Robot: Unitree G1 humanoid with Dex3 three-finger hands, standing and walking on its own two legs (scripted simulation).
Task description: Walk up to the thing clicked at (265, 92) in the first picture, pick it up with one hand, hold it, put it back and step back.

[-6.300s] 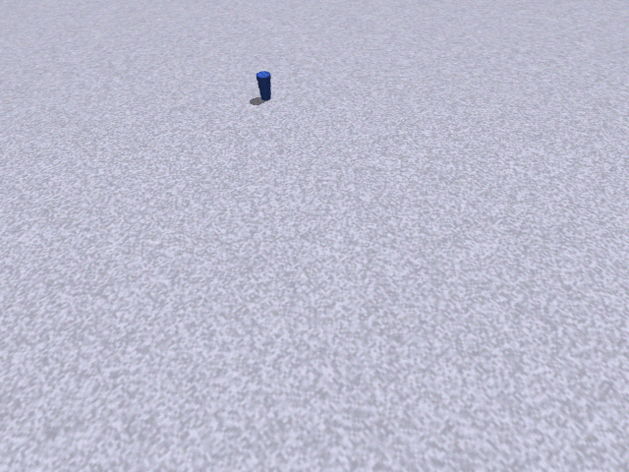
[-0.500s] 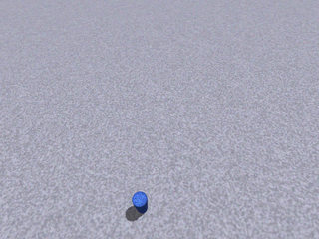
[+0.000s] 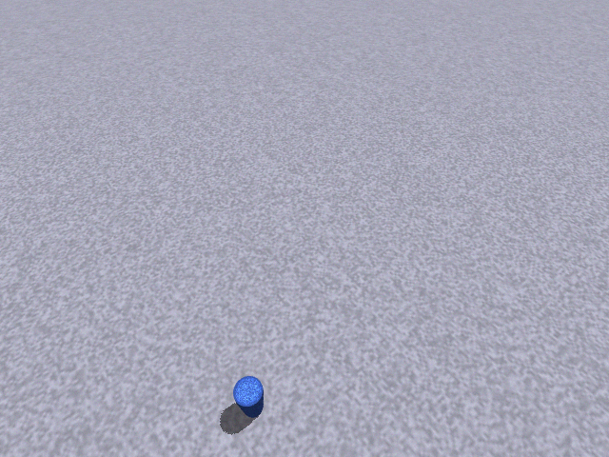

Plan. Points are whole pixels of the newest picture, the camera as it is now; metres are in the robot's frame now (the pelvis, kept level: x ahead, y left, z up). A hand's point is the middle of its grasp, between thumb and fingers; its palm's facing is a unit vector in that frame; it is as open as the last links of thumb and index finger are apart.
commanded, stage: walk up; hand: left
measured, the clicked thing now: (250, 399) +0.43 +0.18 -0.70
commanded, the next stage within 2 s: none
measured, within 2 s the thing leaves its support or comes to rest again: neither
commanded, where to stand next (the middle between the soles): +0.06 +0.00 m, yaw +1 degrees
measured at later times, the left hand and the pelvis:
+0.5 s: hand out of the picture +0.08 +0.26 -0.16, palm faces -0.02 -0.94 -0.35, open 7.4 cm; pelvis +0.01 +0.00 +0.00, yaw +0 degrees
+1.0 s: hand out of the picture +0.08 +0.27 -0.16, palm faces -0.04 -0.92 -0.39, open 7.4 cm; pelvis +0.04 +0.00 -0.01, yaw +0 degrees
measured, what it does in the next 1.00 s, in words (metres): stands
